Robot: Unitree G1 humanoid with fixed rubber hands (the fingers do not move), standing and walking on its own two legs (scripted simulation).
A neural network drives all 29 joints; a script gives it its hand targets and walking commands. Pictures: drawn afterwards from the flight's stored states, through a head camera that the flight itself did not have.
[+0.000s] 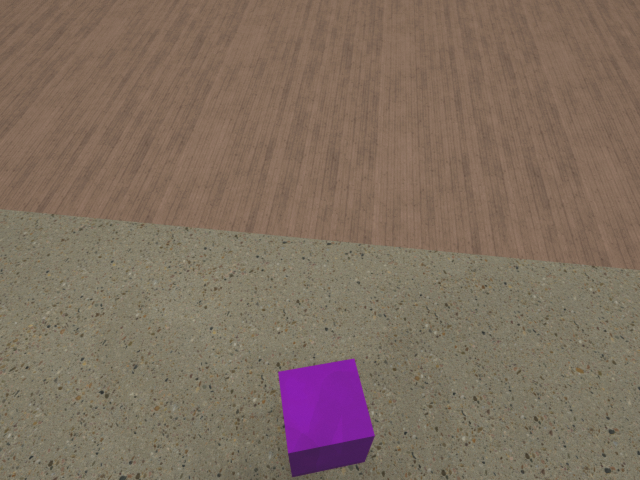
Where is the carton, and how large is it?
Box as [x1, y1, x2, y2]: [278, 359, 374, 476]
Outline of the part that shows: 354,359 278,372 287,448 292,476 364,461 374,435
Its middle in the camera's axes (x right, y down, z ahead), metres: +0.01 +0.50 +1.07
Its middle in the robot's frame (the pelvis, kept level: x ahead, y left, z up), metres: +0.41 +0.00 -0.65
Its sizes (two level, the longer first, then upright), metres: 0.210 0.200 0.250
